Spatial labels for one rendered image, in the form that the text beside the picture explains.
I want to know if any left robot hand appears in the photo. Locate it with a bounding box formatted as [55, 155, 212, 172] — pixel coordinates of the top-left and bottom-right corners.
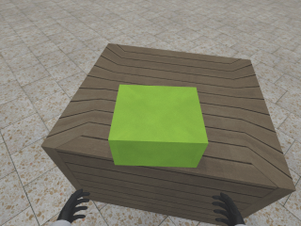
[56, 188, 90, 224]

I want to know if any pedestal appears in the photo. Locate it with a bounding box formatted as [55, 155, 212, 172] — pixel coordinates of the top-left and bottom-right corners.
[41, 43, 296, 226]

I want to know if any carton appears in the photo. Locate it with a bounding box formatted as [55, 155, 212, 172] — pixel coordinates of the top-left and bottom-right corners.
[108, 84, 209, 168]

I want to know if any right robot hand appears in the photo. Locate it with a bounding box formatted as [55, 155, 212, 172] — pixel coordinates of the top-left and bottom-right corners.
[212, 192, 246, 226]

